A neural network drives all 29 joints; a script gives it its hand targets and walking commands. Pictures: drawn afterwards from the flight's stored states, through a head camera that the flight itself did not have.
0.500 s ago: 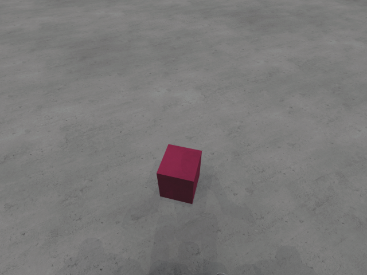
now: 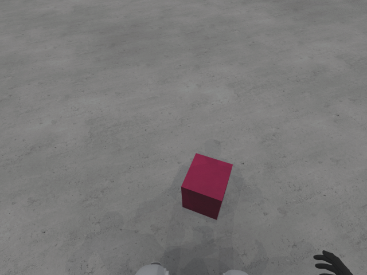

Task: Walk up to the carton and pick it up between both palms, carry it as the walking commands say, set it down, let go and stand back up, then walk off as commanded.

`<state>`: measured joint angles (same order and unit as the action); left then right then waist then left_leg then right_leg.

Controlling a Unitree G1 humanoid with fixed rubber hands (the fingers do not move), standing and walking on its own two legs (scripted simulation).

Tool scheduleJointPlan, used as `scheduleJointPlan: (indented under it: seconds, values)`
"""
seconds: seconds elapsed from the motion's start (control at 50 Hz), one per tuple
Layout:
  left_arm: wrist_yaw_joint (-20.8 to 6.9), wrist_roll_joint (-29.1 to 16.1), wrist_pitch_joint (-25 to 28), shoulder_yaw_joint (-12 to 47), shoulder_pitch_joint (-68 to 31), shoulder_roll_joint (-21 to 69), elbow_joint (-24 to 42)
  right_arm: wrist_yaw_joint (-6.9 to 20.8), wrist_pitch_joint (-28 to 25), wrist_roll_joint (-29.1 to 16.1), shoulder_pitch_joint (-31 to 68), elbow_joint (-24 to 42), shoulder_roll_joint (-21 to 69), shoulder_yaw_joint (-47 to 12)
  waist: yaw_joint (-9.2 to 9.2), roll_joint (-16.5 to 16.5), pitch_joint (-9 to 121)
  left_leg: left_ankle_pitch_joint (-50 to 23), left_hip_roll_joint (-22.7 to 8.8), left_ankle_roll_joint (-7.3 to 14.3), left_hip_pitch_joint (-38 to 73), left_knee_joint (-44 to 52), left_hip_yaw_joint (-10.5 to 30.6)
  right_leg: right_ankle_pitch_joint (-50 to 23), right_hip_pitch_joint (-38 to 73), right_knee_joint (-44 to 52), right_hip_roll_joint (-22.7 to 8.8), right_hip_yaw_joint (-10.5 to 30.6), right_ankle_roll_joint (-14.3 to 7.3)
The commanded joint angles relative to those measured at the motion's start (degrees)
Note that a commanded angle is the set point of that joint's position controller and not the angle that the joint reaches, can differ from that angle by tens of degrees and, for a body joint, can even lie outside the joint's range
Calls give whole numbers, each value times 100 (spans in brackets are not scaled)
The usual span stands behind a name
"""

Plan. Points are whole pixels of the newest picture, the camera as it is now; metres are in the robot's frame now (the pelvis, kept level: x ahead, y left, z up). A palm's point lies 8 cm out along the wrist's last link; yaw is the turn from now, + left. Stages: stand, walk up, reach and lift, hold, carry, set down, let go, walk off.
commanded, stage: walk up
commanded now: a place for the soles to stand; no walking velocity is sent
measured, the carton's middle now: (206, 186) +0.63 -0.05 -0.61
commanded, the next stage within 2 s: none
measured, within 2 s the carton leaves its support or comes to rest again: neither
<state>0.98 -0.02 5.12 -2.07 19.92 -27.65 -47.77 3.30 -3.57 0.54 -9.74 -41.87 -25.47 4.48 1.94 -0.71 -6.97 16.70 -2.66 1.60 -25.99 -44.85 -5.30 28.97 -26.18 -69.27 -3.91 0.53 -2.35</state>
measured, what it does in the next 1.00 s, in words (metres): steps on the spot: right foot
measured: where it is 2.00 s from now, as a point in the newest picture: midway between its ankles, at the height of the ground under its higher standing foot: outside the picture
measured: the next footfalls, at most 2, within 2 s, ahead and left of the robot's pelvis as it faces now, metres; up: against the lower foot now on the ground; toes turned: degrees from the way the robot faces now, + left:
right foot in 0.16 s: +0.17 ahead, -0.12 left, +0.00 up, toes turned -4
left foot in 1.38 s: +0.29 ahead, +0.20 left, +0.00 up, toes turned -22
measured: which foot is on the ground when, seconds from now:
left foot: down 0.00-1.00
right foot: up 0.00-0.14, down 0.16-1.00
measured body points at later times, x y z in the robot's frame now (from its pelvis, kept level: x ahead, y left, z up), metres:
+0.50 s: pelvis +0.08 +0.00 +0.00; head +0.10 -0.01 +0.45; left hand +0.19 +0.33 -0.10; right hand +0.14 -0.33 -0.12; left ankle +0.09 +0.13 -0.70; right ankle +0.13 -0.12 -0.70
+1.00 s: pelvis +0.09 +0.01 +0.02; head +0.10 +0.01 +0.47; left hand +0.19 +0.33 -0.09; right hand +0.20 -0.31 -0.09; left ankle +0.09 +0.13 -0.70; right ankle +0.13 -0.12 -0.70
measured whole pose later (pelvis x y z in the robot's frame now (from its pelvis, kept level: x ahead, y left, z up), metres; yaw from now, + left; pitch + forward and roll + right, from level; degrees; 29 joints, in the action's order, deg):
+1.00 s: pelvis +0.09 +0.01 +0.02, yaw -2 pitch -2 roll +0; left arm 0.7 0.3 3.0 -0.8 5.8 -22.9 -61.1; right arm 0.9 -0.3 0.2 -3.9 -58.2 -22.7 1.2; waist 0.5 0.1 -3.3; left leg 20.2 -1.7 0.0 -14.7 -36.7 -3.1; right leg 15.3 -19.3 -36.4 -2.2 -2.0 0.3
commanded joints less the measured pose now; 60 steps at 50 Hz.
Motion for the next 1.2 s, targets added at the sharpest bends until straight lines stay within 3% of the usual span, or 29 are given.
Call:
scheduleJointPlan:
  seconds: [0.0,0.08,0.12,0.14,0.16,0.18,0.2,0.28,0.3,0.32,0.34,0.36,0.38,0.4,0.42,0.44,0.46,0.5,0.54,0.56,0.64,0.72,0.82,1.08,1.1,1.12,1.14,1.16,1.18]
  values:
    - [-22,-1,118,-283,447,-1183,219,-117,16,-48,-434,236,-1433,387,-292,-474,548,-45,-1582,1391,1016,2125,1902,-139,-955,685,-285,67,-22]
    - [-20,23,141,-325,689,-921,24,-97,59,46,-74,264,-1443,320,-115,-987,495,-566,-1328,1209,-215,1645,1148,-920,556,2168,45,-456,-40]
    - [69,113,184,-410,978,-947,-94,-114,114,19,150,328,-1016,126,166,-411,784,-600,-970,804,-692,438,688,-1662,1599,2904,229,-326,-87]
    - [125,164,204,-502,947,-1287,-58,-123,152,-65,74,366,-674,9,174,801,824,266,-401,393,-1161,-776,215,-1477,1696,3860,-515,956,-276]
    - [159,188,210,-549,544,-1768,184,-189,248,-65,-94,357,-457,-63,63,1486,745,1548,90,73,-1180,-1412,330,-748,1006,4950,-1830,3121,-776]
    - [187,187,168,-569,89,-1868,248,-250,369,-77,-78,214,-979,121,52,602,462,1817,-173,32,-817,-1860,793,417,285,5133,-2133,3374,-1211]
    - [179,164,126,-558,-256,-1905,332,-241,384,-92,-289,33,-1184,201,-58,691,239,1696,-277,57,-544,-1805,792,893,-187,5011,-2039,3176,-1365]
    - [94,54,13,-302,-858,-1220,316,-258,199,-14,-989,-503,-1118,251,-510,596,606,618,-101,235,824,155,636,160,-732,3686,-904,1284,-602]
    - [65,48,-27,-262,-792,-1046,270,-266,169,46,-1039,-566,-1289,275,-456,116,587,1248,-314,328,833,917,1114,366,-821,3154,-552,815,-391]
    - [50,25,-56,-220,-650,-789,248,-270,136,117,-791,-460,-1463,304,-312,-643,641,1901,-850,553,567,1799,2335,408,-791,2266,-123,267,-172]
    - [71,2,-95,-253,-617,-850,106,-262,124,63,-251,-334,-1642,273,-162,-569,441,2154,-1391,935,42,2184,3225,48,-561,2034,281,-131,25]
    - [80,22,-83,-322,-509,-975,-41,-269,135,36,69,-370,-1556,209,-32,-292,466,1768,-1438,1071,-539,1941,3007,-60,349,2119,135,152,-9]
    - [76,31,-25,-286,-461,-883,-148,-288,132,13,278,-390,-1316,115,135,67,551,816,-1029,830,-726,1362,2168,-422,941,2903,69,281,-129]
    - [89,82,43,-270,-615,-973,-156,-293,114,-37,110,-444,-1058,58,71,569,718,-197,-488,395,-552,734,1310,-897,1091,3424,-336,810,-286]
    - [90,118,68,-313,-693,-1103,-172,-306,120,-64,30,-546,-1022,74,-44,679,816,-636,-150,133,-288,118,780,-1441,916,3656,-762,1516,-539]
    - [87,104,53,-356,-771,-1308,-201,-319,138,-103,-177,-624,-1059,82,-180,696,1068,-411,-124,63,53,-94,673,-1815,840,3683,-1043,1803,-749]
    - [96,74,51,-325,-947,-1273,-198,-326,126,-106,-339,-752,-1075,71,-279,501,1007,-249,-166,106,301,61,697,-2307,677,3520,-1070,1656,-835]
    - [97,12,32,-186,-1195,-937,-220,-329,89,-44,-365,-862,-1122,52,-340,35,1028,-924,-442,309,802,720,1061,-2890,415,3012,-579,797,-432]
    - [100,-41,-36,-153,-1137,-753,-337,-332,69,-53,-20,-841,-1214,42,-169,-32,1069,-1640,-801,670,708,976,1529,-2779,703,2615,-71,89,-114]
    - [116,-41,-38,-157,-1086,-766,-402,-332,84,-71,85,-848,-1150,-7,-112,-18,1101,-1989,-776,627,583,820,1370,-2925,1014,2743,-126,166,-122]
    - [108,-1,-71,-172,-1336,-1030,-511,-368,193,-105,145,-991,-1058,-40,-258,81,1139,-1048,-446,300,772,739,989,-2544,772,3214,-540,796,-399]
    - [83,-16,-127,-108,-1403,-798,-646,-340,223,-23,527,-1070,-1089,-58,-114,-243,961,-401,-674,442,626,1325,1232,-1902,849,3265,-185,312,-194]
    - [45,43,-122,-136,-1660,-872,-835,-304,256,-32,686,-1196,-973,-72,-201,-47,850,-65,-443,238,820,1456,987,-1701,796,3862,-428,682,-238]
    - [-11,23,-137,-88,-1812,-733,-1179,-271,241,-30,890,-1556,-866,-97,-201,174,893,-373,-498,216,1434,2154,882,-2227,1215,4405,-412,484,-93]
    - [69,84,-80,-329,-660,-1188,-1211,-101,299,252,871,-1034,-1384,252,-70,-279,1011,1852,-304,261,1192,1408,461,-522,1271,4324,-485,900,-448]
    - [110,134,-67,-462,-298,-1496,-1267,-10,374,293,1008,-865,-1253,266,35,66,695,2526,-133,201,235,937,492,836,1414,4740,-812,1772,-697]
    - [141,178,-66,-571,-52,-1738,-1295,59,422,289,1048,-772,-1112,268,125,589,443,2383,164,108,-574,188,426,1954,1677,5368,-1334,2870,-1016]
    - [177,193,-37,-676,-146,-1893,-1249,128,455,281,1089,-602,-971,283,171,1012,125,1843,-17,45,-1200,-658,641,2125,1890,5712,-1792,3517,-1277]
    - [216,167,26,-704,-243,-1808,-1058,157,458,278,1027,-501,-955,327,101,772,121,1385,-157,23,-1506,-878,977,1769,2101,5629,-1848,3578,-1384]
